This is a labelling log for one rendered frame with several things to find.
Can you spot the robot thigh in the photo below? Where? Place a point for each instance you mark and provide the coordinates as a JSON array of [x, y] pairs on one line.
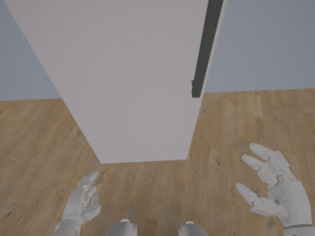
[[123, 228], [191, 229]]

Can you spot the robot left hand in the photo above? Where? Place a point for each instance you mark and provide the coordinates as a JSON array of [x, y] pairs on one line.
[[76, 207]]

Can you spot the robot right hand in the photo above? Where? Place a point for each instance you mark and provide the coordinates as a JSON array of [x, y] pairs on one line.
[[295, 207]]

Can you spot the fridge door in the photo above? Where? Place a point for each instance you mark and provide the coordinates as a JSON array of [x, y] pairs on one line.
[[124, 69]]

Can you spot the left robot thigh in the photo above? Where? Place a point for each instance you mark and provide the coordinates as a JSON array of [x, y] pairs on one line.
[[123, 228]]

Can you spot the robot right forearm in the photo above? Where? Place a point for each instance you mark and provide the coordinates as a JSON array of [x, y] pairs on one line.
[[299, 230]]

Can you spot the handle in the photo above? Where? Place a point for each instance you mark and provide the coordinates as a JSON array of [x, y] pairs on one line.
[[208, 35]]

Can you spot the right robot thigh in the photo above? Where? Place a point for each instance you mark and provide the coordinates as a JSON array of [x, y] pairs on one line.
[[191, 229]]

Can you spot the robot left forearm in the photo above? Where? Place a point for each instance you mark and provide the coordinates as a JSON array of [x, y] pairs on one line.
[[67, 227]]

